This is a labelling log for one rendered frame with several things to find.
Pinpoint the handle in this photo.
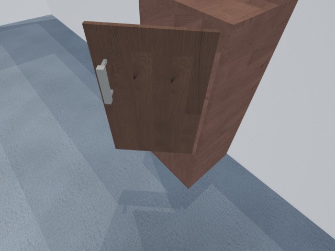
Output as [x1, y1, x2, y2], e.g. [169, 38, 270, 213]
[96, 59, 114, 104]

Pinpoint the cupboard door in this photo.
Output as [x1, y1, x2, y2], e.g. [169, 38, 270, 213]
[82, 21, 220, 154]

